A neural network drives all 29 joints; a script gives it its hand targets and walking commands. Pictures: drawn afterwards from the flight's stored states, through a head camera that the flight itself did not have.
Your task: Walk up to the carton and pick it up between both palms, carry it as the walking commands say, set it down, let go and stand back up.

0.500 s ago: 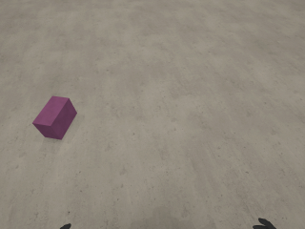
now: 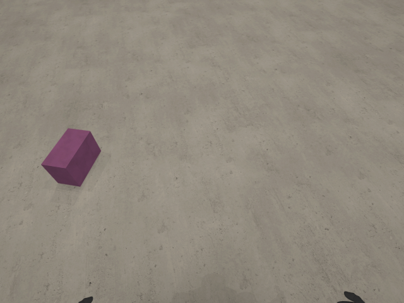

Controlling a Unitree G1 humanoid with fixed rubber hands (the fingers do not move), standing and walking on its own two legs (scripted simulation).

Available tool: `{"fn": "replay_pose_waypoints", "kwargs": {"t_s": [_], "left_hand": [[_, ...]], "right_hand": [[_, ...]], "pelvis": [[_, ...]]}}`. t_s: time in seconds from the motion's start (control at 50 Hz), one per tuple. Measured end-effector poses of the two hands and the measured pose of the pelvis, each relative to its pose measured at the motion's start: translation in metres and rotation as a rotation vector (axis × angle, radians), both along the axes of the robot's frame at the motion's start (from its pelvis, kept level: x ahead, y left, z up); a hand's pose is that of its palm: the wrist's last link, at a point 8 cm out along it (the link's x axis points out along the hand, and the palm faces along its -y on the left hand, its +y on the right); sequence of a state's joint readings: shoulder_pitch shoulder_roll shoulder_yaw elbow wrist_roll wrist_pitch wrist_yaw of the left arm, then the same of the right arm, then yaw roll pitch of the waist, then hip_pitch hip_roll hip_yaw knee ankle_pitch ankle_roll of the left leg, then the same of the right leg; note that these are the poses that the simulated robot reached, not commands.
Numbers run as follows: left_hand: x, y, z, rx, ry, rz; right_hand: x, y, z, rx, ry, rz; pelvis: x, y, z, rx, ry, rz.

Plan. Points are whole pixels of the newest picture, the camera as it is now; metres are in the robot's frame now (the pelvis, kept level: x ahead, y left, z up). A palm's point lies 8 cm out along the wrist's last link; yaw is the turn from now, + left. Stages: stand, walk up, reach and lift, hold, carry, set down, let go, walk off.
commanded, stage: walk up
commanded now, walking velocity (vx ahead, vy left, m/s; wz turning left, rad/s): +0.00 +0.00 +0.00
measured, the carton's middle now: (74, 157) +0.97 +0.83 -0.69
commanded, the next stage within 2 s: none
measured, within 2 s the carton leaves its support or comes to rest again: neither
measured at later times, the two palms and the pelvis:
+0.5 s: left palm out of the picture +0.05 +0.44 -0.13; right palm (303, 243) +0.25 -0.20 -0.11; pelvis +0.06 +0.09 -0.03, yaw +16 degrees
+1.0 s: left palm out of the picture +0.05 +0.52 -0.13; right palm (201, 154) +0.53 +0.03 -0.12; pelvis +0.22 +0.23 -0.04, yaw +30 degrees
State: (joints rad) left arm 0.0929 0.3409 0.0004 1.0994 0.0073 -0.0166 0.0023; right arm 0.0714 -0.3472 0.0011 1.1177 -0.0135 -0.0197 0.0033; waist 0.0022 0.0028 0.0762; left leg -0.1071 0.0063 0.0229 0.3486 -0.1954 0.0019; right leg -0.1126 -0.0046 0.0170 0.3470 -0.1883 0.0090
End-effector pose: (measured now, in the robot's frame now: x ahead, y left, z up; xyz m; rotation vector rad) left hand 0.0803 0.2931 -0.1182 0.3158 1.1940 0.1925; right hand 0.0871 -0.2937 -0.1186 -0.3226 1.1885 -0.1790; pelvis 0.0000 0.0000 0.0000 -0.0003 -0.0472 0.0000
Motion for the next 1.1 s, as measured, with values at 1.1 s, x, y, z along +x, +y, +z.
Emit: {"fn": "replay_pose_waypoints", "kwargs": {"t_s": [1.1], "left_hand": [[0.029,0.258,-0.012,0.098,-0.014,0.529]], "right_hand": [[0.451,0.344,0.001,0.019,-0.231,0.651]], "pelvis": [[0.247,0.245,-0.04,0.019,0.014,0.555]]}}
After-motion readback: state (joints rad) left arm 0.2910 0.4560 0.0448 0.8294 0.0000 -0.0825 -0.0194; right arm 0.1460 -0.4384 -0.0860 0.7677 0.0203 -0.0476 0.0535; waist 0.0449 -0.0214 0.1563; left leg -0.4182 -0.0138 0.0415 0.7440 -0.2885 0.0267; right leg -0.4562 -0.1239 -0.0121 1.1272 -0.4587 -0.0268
